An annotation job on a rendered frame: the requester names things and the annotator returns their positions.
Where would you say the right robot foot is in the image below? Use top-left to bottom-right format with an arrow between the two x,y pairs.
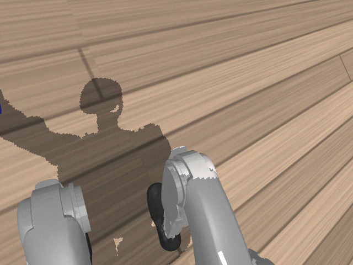
147,183 -> 181,251

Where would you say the right robot hand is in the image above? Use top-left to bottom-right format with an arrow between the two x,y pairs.
248,248 -> 274,265

